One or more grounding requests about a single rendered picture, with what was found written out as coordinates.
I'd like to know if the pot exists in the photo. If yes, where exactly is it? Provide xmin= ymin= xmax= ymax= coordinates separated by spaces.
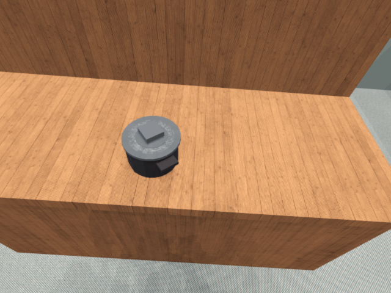
xmin=126 ymin=148 xmax=178 ymax=178

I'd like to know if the knob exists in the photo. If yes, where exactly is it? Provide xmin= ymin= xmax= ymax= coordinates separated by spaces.
xmin=137 ymin=120 xmax=164 ymax=143

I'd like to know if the table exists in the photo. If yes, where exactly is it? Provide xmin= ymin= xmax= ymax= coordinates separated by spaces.
xmin=0 ymin=0 xmax=391 ymax=270

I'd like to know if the lid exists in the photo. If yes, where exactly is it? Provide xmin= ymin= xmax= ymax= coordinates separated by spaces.
xmin=121 ymin=116 xmax=181 ymax=161

